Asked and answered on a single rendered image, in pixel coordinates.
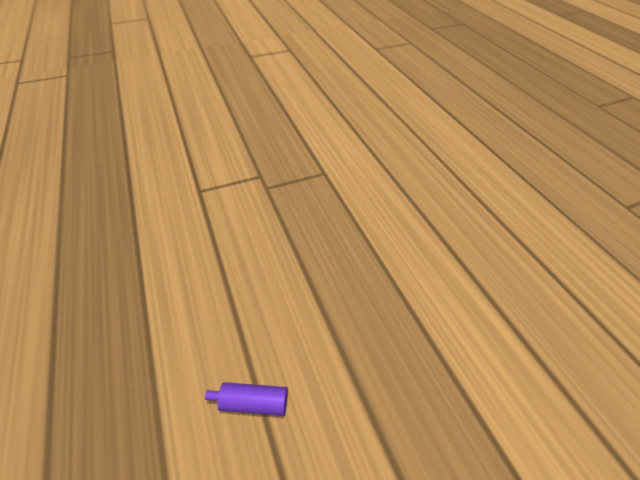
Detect bottle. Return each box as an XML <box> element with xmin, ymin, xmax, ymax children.
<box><xmin>205</xmin><ymin>382</ymin><xmax>288</xmax><ymax>416</ymax></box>

